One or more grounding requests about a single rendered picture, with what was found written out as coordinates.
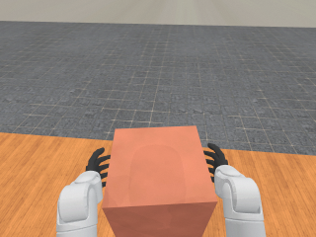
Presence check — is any left robot hand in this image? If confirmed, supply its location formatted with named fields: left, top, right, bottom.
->
left=85, top=147, right=111, bottom=188

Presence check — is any robot right forearm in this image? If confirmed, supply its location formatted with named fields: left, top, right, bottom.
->
left=214, top=165, right=267, bottom=237

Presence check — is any right robot hand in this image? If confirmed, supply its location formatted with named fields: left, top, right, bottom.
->
left=203, top=142, right=228, bottom=183

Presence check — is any robot left forearm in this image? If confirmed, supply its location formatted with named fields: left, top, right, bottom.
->
left=56, top=171, right=103, bottom=237

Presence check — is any carton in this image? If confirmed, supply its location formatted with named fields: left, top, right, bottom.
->
left=102, top=125, right=218, bottom=237

